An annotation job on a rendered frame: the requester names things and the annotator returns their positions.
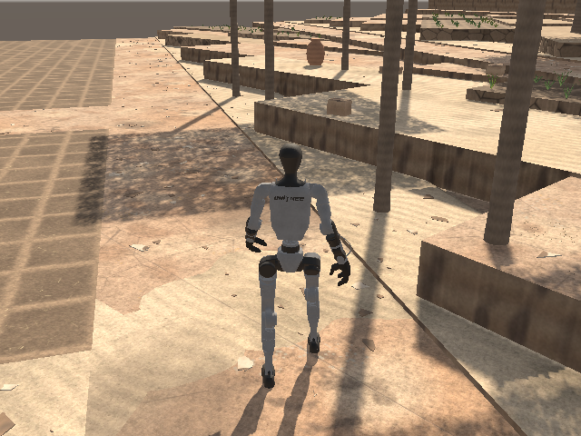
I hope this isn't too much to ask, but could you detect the left robot forearm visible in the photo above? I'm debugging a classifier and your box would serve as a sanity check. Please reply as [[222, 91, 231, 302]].
[[245, 217, 258, 243]]

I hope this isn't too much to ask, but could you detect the robot foot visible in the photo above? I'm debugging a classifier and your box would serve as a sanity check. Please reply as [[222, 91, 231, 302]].
[[308, 332, 320, 353], [261, 363, 275, 389]]

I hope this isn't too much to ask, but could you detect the left robot foot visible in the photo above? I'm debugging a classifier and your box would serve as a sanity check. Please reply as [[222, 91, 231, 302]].
[[261, 363, 275, 389]]

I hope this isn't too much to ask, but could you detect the right robot upper arm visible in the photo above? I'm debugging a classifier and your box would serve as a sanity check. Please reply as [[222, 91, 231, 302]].
[[309, 183, 334, 235]]

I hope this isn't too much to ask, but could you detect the robot left hand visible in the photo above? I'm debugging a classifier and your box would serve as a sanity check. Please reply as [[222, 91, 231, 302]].
[[246, 237, 267, 253]]

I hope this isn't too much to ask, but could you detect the right robot forearm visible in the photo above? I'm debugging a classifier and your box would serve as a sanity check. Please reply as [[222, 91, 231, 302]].
[[326, 221, 348, 264]]

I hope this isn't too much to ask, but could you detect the right robot foot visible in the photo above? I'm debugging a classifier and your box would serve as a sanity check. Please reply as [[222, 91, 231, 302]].
[[308, 332, 320, 353]]

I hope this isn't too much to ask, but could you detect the left robot upper arm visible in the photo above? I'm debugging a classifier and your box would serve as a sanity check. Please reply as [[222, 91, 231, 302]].
[[247, 183, 272, 231]]

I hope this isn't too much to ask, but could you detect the robot right hand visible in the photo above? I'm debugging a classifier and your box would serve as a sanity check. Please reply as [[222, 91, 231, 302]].
[[330, 261, 350, 286]]

